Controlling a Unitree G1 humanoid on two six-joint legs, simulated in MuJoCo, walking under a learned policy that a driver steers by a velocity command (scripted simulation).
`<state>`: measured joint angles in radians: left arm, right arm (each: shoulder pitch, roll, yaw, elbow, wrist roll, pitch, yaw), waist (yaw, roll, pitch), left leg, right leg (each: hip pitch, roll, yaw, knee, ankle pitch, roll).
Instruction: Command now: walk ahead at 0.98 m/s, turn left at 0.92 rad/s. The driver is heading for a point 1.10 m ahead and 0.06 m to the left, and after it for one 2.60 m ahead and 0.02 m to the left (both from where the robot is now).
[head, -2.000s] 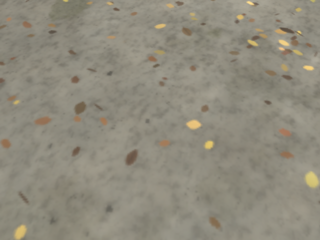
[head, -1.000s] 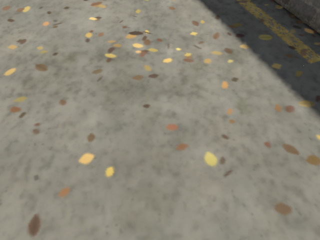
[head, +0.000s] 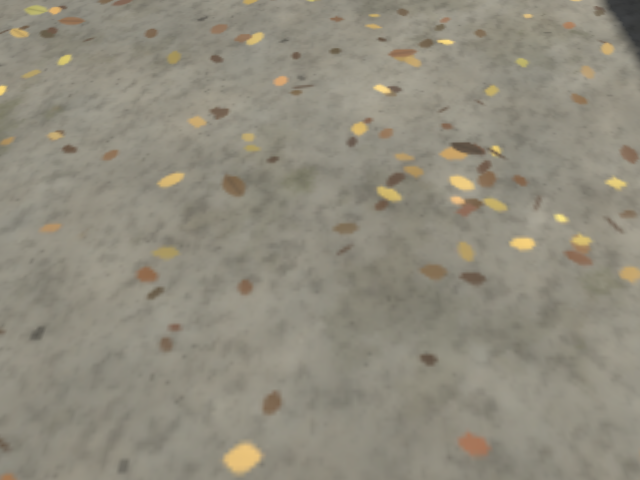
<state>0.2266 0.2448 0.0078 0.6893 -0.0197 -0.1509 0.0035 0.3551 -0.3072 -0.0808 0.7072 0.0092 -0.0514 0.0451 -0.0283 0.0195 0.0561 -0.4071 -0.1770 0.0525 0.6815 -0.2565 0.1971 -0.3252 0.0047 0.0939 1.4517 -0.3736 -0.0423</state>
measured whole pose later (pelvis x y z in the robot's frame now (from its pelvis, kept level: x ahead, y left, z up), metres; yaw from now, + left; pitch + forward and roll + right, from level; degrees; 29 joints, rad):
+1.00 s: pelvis +0.82 +0.17 +0.03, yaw +17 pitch -1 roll +2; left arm 0.26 0.30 0.04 0.77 -0.05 -0.06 0.00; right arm 0.35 -0.28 -0.07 0.82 -0.01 -0.11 0.03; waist -0.04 -0.06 0.03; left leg -0.14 -0.06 0.15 0.40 -0.24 0.06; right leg -0.63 -0.12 0.06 1.26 -0.22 -0.05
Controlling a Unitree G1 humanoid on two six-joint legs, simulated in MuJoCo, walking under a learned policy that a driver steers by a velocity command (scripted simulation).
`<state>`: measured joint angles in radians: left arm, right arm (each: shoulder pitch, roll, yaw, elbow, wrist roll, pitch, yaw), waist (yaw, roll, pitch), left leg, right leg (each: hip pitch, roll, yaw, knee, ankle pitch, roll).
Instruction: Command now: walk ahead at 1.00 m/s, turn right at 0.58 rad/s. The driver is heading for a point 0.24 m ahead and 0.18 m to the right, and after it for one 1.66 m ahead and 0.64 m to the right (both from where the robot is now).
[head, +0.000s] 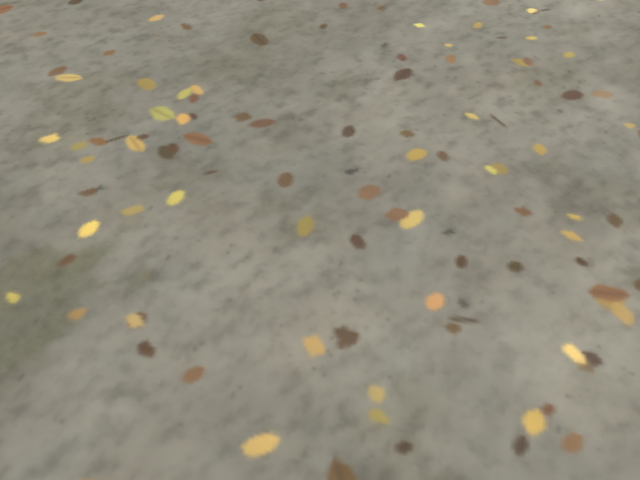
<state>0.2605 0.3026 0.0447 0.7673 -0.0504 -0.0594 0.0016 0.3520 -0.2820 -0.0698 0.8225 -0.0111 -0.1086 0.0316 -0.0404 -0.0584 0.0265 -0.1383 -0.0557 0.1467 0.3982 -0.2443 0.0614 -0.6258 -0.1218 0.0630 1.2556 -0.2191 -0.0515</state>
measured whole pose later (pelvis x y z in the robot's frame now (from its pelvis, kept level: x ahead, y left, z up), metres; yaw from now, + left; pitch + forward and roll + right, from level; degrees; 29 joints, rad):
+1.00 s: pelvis +0.48 +0.03 +0.00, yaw -43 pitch +0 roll -1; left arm 0.19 0.29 0.04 0.66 -0.01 0.05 0.02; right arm 0.19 -0.24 -0.02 0.70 -0.01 0.02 -0.02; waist -0.03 -0.02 0.05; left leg -0.33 -0.03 -0.07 0.47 -0.14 0.01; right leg -0.32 0.02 0.08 0.77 -0.43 0.07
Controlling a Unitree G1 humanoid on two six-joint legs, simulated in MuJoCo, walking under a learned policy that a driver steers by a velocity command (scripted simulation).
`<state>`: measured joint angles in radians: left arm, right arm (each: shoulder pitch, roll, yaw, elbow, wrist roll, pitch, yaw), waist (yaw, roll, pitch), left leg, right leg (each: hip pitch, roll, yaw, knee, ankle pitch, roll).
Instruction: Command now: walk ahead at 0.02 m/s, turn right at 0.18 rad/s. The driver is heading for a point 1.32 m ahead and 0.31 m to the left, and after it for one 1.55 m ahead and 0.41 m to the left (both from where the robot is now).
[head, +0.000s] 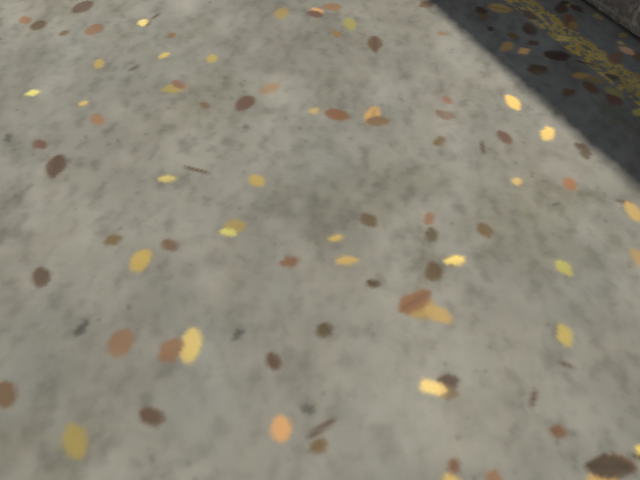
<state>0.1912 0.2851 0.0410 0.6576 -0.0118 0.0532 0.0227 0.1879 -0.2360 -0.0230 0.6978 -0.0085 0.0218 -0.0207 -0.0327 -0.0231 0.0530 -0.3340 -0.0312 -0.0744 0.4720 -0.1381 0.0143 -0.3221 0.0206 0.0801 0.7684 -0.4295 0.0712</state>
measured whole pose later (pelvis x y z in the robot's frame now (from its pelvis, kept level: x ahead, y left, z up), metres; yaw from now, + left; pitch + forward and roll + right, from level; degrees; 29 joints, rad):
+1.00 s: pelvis +0.03 -0.02 +0.00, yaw +0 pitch -1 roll +0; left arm 0.30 0.20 0.02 0.97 0.00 -0.02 0.03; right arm 0.16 -0.23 -0.04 1.02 0.00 0.02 -0.05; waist -0.01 0.01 0.04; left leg -0.27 -0.01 -0.08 0.49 -0.20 -0.03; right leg -0.11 0.04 0.05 0.48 -0.34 -0.02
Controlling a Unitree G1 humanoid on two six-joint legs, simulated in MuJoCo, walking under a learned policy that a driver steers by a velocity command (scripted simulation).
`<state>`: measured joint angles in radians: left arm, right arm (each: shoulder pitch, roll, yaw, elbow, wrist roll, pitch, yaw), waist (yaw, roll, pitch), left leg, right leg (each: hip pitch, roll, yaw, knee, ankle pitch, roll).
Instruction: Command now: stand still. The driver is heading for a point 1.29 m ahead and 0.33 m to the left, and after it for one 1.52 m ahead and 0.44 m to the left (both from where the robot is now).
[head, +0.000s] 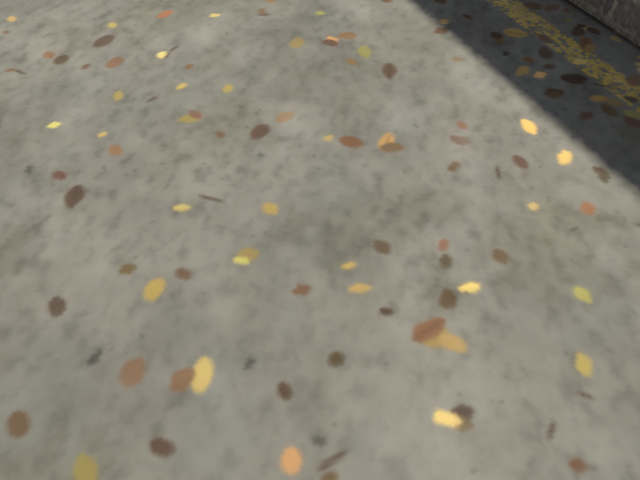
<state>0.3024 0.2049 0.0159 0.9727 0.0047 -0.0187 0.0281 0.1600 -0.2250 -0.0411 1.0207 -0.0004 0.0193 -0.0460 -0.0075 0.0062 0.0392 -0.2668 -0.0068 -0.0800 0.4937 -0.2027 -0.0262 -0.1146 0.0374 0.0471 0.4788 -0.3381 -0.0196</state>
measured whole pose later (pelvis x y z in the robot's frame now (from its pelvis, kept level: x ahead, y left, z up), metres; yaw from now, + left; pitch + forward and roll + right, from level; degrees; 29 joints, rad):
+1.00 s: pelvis +0.27 +0.08 +0.00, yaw +0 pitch +2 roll +0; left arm 0.04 0.24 0.02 0.75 -0.03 -0.10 -0.04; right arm 0.55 -0.16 0.01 1.07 0.01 -0.12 0.00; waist -0.10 -0.03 -0.03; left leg 0.17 -0.04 0.06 0.12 -0.33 0.04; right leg -0.84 -0.12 -0.02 0.79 0.14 -0.04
